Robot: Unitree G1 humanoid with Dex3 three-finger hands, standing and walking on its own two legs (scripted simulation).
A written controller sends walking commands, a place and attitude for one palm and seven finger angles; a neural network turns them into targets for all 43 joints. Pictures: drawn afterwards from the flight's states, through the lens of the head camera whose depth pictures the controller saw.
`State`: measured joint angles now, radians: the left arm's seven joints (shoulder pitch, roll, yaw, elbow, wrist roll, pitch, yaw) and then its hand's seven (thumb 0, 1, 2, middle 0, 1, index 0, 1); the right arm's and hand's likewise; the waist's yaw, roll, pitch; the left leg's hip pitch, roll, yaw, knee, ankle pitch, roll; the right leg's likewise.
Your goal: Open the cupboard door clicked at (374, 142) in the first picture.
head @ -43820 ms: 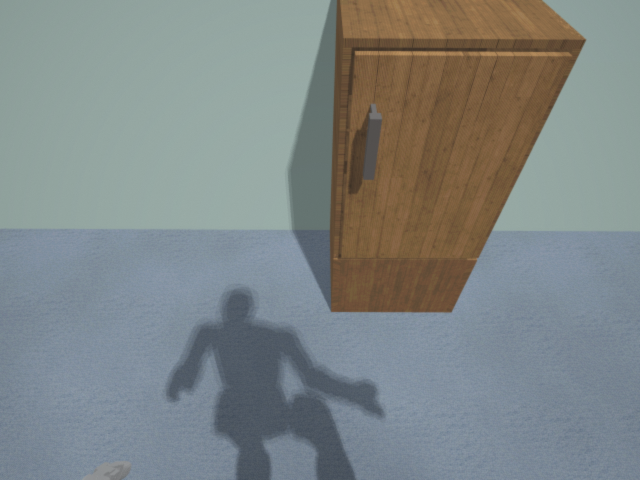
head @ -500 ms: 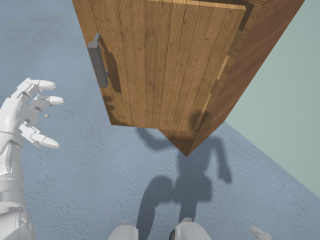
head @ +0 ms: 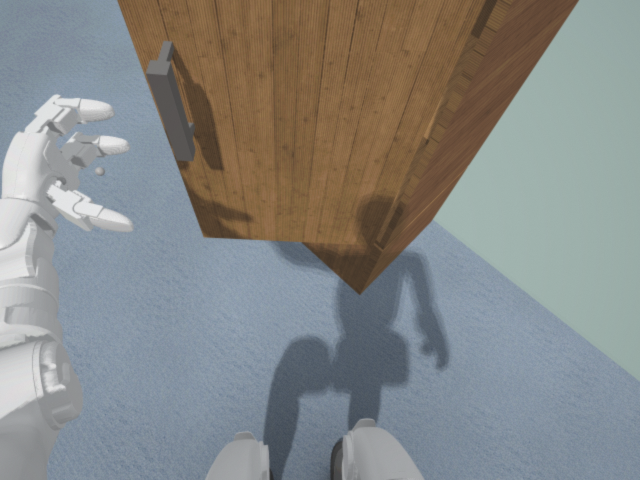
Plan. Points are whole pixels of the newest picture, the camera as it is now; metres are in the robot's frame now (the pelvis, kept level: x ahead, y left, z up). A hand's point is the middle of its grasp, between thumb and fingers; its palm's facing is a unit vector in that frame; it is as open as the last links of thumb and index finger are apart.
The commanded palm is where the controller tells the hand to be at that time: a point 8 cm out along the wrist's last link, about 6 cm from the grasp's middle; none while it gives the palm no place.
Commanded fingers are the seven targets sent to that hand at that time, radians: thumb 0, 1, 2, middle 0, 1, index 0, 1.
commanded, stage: move the hooked fingers beside the handle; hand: left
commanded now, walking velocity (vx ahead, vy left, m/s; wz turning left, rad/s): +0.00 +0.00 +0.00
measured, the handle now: (177, 105) +0.58 +0.17 +0.07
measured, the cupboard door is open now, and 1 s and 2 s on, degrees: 43 43 43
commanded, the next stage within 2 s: slide the fingers in behind the handle in 1.22 s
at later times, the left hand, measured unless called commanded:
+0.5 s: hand (129, 124) +0.53 +0.22 +0.08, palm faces -0.06 -1.00 -0.01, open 14.0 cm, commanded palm +0.51 +0.27 +0.07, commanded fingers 0.00 -0.50 0.30 -0.30 -1.20 -0.30 -1.20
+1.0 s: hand (124, 133) +0.52 +0.23 +0.07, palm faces -0.06 -1.00 -0.01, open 14.0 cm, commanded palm +0.52 +0.27 +0.06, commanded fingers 0.00 -0.50 0.30 -0.30 -1.20 -0.30 -1.20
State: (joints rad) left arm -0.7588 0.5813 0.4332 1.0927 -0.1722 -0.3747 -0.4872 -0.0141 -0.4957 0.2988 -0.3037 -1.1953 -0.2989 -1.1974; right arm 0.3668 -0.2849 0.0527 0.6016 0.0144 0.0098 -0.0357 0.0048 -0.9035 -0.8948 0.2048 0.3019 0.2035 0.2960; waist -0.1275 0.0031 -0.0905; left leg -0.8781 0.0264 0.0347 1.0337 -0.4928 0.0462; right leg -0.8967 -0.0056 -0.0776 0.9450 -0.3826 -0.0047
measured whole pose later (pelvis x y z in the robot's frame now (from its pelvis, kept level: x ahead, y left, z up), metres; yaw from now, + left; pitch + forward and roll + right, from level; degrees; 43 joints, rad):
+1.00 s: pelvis +0.01 +0.00 -0.01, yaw -1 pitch +24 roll -4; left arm -0.96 0.69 0.46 1.22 -0.10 -0.35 -0.44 -0.01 -0.50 0.30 -0.30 -1.20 -0.30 -1.20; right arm 0.38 -0.29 0.07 0.58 -0.01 0.09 -0.02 0.00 -0.90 -0.89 0.20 0.30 0.20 0.30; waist -0.20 0.01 -0.08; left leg -0.98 0.05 0.02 1.08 -0.51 0.04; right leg -0.98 0.02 -0.09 0.96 -0.39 -0.01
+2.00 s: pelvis +0.00 +0.00 -0.01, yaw -1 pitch +23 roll -4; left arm -0.96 0.57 0.39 1.20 -0.09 -0.39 -0.33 -0.01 -0.50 0.30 -0.30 -1.20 -0.30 -1.20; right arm 0.39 -0.27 0.06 0.60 -0.01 0.08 0.00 0.00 -0.90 -0.89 0.20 0.30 0.20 0.30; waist -0.20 0.02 -0.09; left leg -0.98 0.04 0.02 1.08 -0.51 0.04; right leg -0.99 0.01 -0.09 0.98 -0.39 -0.01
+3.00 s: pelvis +0.00 -0.01 -0.01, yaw +0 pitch +23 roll -3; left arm -0.96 0.49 0.34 1.20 -0.09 -0.42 -0.24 -0.01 -0.50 0.30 -0.30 -1.20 -0.28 -1.20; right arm 0.39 -0.27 0.05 0.62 -0.02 0.05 0.01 0.00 -0.91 -0.89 0.20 0.30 0.20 0.30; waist -0.19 0.03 -0.10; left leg -0.97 0.03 0.01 1.08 -0.51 0.03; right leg -0.99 0.01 -0.09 1.00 -0.40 -0.02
